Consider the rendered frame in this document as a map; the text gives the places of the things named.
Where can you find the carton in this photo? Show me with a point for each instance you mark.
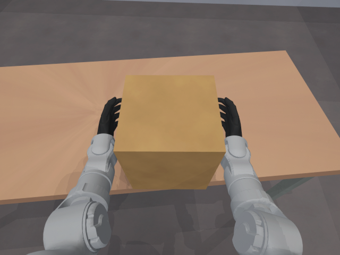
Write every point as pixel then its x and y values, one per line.
pixel 169 133

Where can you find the robot right forearm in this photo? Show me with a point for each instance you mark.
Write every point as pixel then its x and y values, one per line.
pixel 242 183

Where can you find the robot right hand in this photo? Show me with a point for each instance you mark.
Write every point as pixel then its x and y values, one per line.
pixel 231 123

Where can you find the robot left hand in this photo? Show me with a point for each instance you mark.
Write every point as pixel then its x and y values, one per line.
pixel 107 122

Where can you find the robot left forearm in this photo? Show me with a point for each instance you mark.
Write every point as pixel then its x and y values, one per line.
pixel 96 179

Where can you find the table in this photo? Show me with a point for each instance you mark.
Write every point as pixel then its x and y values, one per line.
pixel 49 114

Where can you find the robot left upper arm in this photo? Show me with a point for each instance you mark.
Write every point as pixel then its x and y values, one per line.
pixel 81 229

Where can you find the robot right upper arm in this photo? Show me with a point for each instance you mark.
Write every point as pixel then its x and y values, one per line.
pixel 260 233

